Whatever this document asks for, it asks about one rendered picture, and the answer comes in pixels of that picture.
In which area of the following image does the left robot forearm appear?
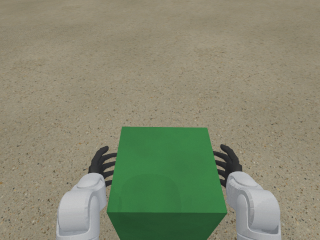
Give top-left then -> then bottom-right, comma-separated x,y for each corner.
55,173 -> 107,240

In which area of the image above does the right robot hand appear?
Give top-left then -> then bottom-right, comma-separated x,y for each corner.
213,144 -> 243,189

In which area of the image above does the left robot hand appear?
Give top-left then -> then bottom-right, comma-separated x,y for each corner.
87,146 -> 117,187

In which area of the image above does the carton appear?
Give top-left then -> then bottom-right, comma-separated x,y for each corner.
106,126 -> 228,240

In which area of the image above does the right robot forearm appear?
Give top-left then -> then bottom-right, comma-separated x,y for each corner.
226,171 -> 282,240

